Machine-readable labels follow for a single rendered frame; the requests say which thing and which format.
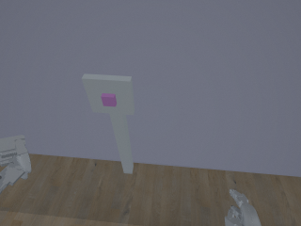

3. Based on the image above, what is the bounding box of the button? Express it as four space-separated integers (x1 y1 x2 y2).
101 93 117 107

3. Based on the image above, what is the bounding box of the robot right hand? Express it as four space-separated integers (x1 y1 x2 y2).
224 188 261 226

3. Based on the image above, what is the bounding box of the robot left hand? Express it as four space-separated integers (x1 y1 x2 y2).
0 135 32 194

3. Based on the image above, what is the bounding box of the panel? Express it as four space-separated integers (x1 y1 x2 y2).
81 73 135 174

